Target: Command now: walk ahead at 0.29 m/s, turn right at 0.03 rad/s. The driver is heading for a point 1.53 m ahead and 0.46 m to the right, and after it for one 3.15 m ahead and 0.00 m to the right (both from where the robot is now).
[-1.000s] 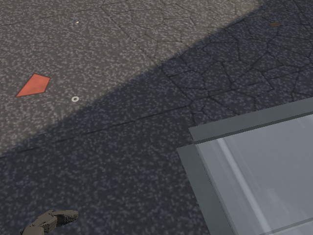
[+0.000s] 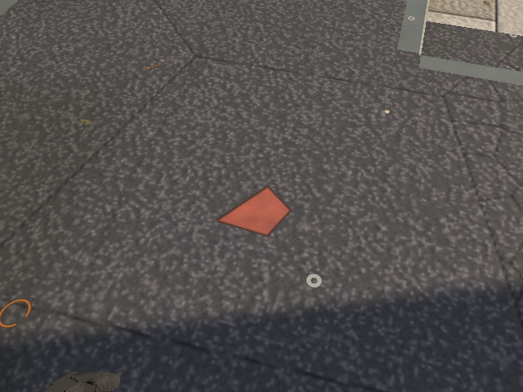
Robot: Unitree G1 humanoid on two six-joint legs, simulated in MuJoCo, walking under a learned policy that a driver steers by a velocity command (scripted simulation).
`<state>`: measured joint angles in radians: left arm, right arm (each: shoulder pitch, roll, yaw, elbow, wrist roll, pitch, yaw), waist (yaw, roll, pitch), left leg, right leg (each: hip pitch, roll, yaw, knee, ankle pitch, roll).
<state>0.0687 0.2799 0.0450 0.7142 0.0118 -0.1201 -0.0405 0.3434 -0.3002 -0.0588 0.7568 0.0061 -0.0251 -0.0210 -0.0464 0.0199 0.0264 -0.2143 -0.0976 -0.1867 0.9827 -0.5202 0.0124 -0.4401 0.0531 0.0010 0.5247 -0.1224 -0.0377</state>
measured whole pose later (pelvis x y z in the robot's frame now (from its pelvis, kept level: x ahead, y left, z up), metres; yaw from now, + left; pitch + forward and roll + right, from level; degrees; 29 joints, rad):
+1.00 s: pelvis +0.13 -0.05 +0.02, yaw -33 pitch +2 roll +2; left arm 0.34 0.27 0.05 0.70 0.00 -0.02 0.01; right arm 0.15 -0.34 -0.10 0.73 0.00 -0.05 0.00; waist 0.02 0.04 0.01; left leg -0.55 0.03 -0.03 0.93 -0.23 -0.02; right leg -0.16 0.03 0.08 0.38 -0.25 -0.07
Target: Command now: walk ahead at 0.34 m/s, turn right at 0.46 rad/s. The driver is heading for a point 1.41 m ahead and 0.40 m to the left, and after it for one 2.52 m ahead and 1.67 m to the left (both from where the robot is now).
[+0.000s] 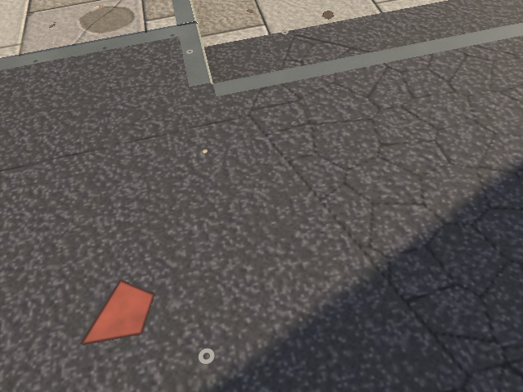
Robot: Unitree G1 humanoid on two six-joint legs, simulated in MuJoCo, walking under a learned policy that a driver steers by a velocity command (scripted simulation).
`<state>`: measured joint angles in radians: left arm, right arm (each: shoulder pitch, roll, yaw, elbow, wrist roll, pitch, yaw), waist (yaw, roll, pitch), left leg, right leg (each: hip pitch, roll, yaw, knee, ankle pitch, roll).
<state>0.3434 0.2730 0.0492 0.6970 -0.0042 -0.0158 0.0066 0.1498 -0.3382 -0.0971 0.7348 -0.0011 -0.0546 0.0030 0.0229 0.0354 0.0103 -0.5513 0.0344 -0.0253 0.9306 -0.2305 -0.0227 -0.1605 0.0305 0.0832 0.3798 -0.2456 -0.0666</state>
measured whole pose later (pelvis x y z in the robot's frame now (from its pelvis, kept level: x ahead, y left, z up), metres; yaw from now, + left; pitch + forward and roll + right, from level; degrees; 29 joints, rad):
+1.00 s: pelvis +0.54 +0.08 -0.01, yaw +26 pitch +1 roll -2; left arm 0.24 0.27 0.05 0.70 0.01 -0.10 -0.01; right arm 0.28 -0.33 -0.07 0.71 0.03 -0.01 0.00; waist 0.01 0.05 0.03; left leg -0.52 0.04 -0.07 1.16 -0.33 0.00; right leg -0.23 0.03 -0.07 0.40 -0.18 -0.03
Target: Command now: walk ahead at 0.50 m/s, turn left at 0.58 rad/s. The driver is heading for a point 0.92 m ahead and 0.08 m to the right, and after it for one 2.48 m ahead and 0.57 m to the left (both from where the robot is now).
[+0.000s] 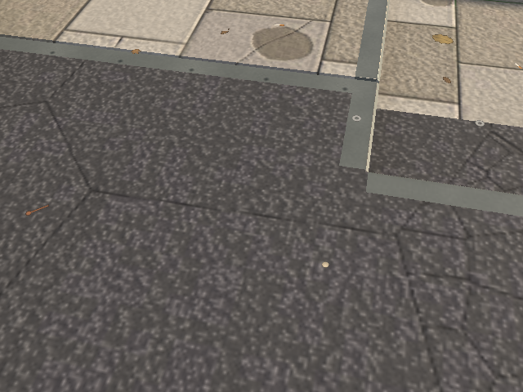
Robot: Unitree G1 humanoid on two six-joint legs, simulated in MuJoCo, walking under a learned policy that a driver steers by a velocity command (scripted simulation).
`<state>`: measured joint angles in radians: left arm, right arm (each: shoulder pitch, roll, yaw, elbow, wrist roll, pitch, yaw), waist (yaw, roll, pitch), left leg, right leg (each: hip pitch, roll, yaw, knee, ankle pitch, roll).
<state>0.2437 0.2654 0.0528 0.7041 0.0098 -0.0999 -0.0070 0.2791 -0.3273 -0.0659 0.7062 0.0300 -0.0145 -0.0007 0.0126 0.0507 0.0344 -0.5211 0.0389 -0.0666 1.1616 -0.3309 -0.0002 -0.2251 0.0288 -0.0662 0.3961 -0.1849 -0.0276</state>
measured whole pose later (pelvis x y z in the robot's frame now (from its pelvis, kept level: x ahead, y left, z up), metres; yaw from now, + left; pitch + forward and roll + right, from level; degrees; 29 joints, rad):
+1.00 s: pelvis +0.56 +0.05 -0.01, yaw -10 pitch +1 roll +0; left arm 0.21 0.30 0.07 0.70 -0.02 -0.05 -0.04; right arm 0.22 -0.29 -0.05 0.77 0.01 -0.10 0.00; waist 0.01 0.01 0.06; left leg -0.38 0.03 -0.03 1.22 -0.40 0.00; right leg -0.36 0.10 -0.01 0.52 -0.18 -0.11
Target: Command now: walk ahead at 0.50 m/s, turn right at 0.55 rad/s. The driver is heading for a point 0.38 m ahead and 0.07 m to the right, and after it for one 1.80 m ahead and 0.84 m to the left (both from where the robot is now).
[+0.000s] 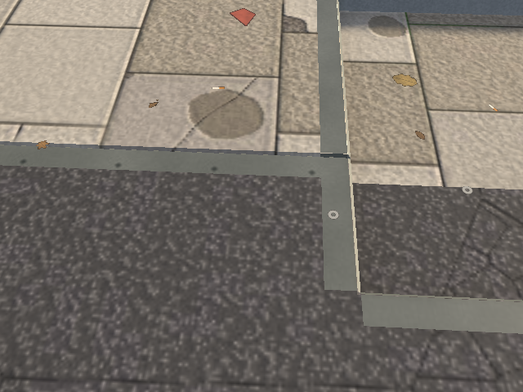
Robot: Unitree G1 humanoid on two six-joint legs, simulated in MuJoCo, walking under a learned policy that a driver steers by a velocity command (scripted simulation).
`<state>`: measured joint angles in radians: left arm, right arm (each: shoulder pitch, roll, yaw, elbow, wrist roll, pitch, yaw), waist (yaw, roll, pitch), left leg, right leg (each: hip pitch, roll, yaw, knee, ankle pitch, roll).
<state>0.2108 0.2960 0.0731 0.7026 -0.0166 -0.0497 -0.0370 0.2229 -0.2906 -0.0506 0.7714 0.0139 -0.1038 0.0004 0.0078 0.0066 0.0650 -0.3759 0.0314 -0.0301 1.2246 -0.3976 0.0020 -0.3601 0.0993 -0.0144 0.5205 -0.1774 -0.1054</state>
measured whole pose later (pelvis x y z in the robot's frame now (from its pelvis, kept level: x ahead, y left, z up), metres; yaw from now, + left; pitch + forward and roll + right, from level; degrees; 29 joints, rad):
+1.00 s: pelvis +0.32 +0.02 +0.01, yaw +5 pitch +1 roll +0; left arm 0.14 0.25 0.06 0.67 0.01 0.01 0.03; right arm 0.18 -0.34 -0.09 0.72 0.03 0.06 -0.01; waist 0.00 0.03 0.06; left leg -0.49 0.01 -0.04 0.98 -0.41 -0.11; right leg -0.23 -0.03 -0.05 0.43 -0.21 -0.01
